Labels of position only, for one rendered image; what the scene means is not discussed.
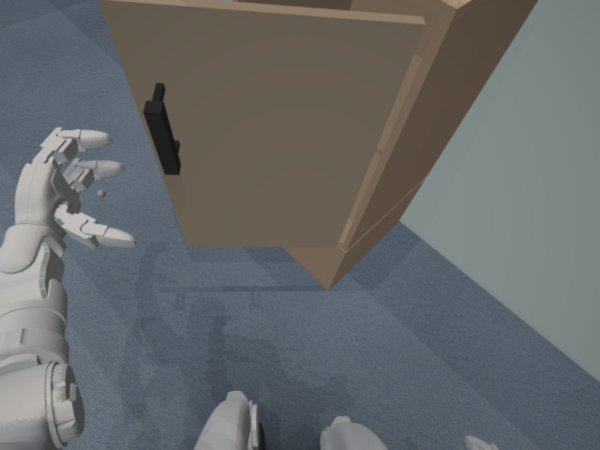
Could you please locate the cupboard door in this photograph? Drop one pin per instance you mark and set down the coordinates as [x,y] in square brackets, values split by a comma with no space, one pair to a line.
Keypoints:
[278,110]

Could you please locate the robot left hand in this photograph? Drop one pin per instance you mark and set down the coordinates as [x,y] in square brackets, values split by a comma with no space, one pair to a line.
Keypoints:
[42,189]

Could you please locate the robot right shin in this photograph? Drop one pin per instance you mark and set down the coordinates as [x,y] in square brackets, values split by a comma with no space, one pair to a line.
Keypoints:
[341,419]

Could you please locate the left robot upper arm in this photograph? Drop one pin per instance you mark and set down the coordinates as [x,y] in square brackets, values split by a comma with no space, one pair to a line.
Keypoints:
[40,408]

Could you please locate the handle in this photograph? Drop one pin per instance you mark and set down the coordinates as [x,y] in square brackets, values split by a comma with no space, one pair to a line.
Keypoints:
[160,129]

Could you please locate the left robot forearm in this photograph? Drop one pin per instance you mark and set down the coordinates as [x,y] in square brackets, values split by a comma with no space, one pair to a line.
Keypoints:
[33,301]

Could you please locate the right robot thigh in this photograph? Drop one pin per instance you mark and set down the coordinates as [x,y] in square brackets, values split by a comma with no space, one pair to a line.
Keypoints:
[350,436]

